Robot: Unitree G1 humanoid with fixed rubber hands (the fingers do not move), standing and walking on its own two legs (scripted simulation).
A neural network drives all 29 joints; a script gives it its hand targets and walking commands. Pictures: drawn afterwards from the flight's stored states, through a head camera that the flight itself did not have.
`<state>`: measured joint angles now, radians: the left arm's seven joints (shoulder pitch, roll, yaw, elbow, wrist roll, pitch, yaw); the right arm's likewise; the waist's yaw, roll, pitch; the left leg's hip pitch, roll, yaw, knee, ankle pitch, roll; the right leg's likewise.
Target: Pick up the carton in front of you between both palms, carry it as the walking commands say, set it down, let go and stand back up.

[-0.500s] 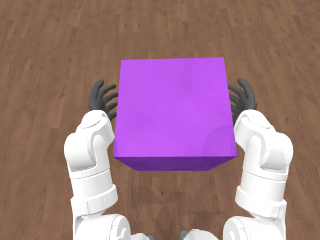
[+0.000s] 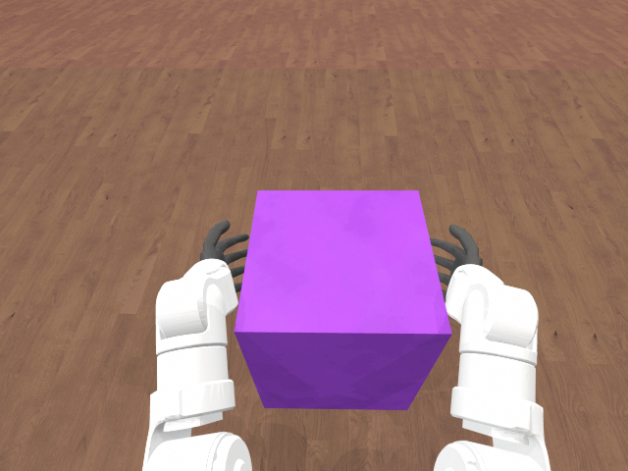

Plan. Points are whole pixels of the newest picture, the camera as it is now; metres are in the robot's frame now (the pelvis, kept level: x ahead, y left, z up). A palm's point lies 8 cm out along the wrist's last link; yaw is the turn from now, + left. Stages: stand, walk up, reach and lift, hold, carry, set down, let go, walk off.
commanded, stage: carry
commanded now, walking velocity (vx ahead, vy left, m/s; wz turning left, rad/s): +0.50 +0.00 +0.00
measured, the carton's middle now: (336, 306) +0.33 +0.00 +0.04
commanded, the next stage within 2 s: none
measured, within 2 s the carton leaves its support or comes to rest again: neither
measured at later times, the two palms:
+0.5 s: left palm (242, 148) +0.52 +0.15 +0.17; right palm (450, 163) +0.49 -0.16 +0.17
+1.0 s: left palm (251, 44) +0.80 +0.17 +0.22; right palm (408, 46) +0.82 -0.14 +0.21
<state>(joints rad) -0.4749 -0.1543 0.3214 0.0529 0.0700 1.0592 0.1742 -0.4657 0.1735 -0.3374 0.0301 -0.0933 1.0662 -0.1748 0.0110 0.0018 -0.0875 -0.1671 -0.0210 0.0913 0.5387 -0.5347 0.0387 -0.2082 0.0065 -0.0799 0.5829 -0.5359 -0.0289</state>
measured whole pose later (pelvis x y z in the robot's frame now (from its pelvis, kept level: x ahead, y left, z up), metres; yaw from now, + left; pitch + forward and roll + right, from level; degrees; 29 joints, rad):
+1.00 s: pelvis +0.46 +0.00 +0.07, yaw +2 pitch +4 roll +0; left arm -0.59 -0.13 0.26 -0.16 -0.02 1.10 0.22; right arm -0.52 0.13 -0.32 -0.23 -0.04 1.11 -0.20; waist 0.08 -0.01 -0.01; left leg -0.68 0.05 0.09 0.78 -0.35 0.05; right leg -0.20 0.03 -0.13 0.45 -0.47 -0.07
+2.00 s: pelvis +1.04 +0.02 +0.16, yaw -1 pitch +4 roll +0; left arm -0.54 -0.16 0.35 -0.16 0.06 1.10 0.21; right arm -0.54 0.14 -0.27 -0.15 0.01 1.12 -0.22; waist -0.10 0.00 -0.01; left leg -0.30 -0.01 0.12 0.49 -0.41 0.06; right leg -0.70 -0.02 -0.05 1.17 -0.42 -0.05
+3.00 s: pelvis +1.63 -0.01 +0.23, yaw +0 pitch +4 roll -1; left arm -0.57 -0.15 0.27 -0.07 0.03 1.12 0.22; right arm -0.55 0.09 -0.33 -0.10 -0.04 1.12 -0.21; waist 0.08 0.01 -0.06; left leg -0.43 0.02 0.02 1.18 -0.52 0.03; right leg -0.49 0.01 -0.16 0.67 -0.38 -0.07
